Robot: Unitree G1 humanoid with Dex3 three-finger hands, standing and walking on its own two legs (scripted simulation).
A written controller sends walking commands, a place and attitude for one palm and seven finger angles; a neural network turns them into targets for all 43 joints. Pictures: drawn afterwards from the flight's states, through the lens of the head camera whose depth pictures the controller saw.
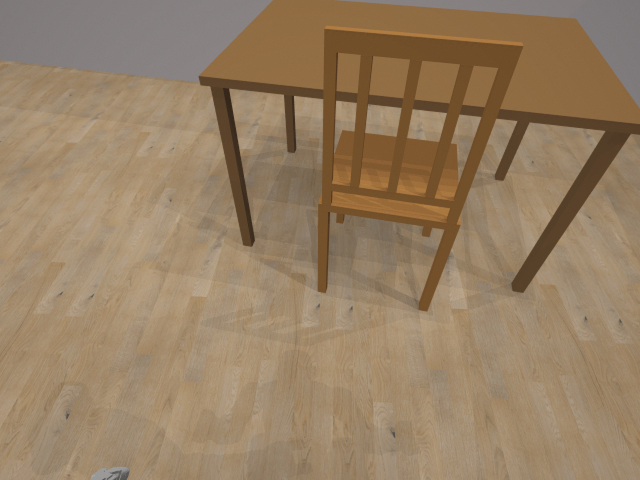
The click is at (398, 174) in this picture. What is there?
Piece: chair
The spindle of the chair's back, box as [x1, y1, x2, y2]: [387, 60, 421, 192]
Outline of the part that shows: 418,60 410,60 387,191 395,192 421,64 421,61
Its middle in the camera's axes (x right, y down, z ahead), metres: +0.20 -0.26 +0.96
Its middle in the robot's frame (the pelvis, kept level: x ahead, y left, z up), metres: +0.90 -0.15 -0.04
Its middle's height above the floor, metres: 0.73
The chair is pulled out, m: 0.00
